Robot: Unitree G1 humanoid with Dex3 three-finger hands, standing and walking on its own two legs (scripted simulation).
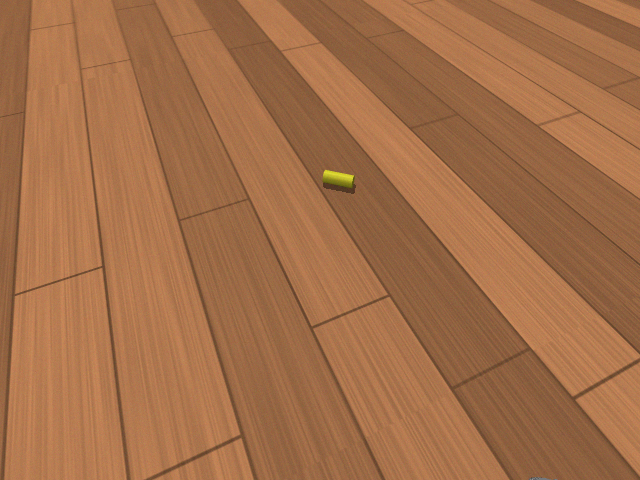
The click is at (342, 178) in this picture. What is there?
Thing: lying can
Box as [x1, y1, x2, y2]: [322, 170, 354, 187]
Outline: 323,173 323,182 347,187 352,186 354,179 353,175 325,170
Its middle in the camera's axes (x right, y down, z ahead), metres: +0.09 -0.29 +1.81
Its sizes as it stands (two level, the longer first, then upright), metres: 0.141 0.061 0.061
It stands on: the floor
